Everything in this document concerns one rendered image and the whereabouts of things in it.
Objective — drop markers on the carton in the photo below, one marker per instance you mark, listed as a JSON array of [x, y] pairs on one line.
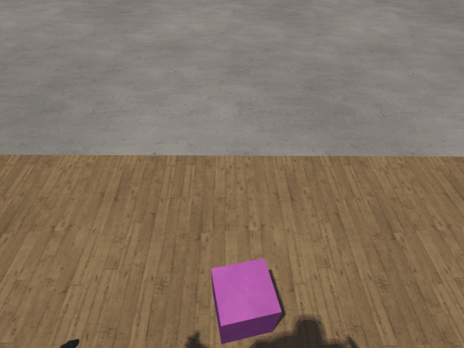
[[245, 300]]

